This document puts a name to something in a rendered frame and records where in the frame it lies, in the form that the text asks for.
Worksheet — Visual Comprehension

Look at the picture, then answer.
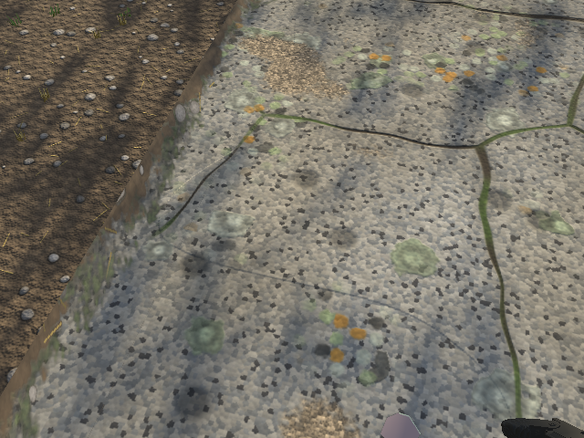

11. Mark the right robot hand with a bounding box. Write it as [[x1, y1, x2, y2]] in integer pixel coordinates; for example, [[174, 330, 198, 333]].
[[501, 418, 584, 438]]

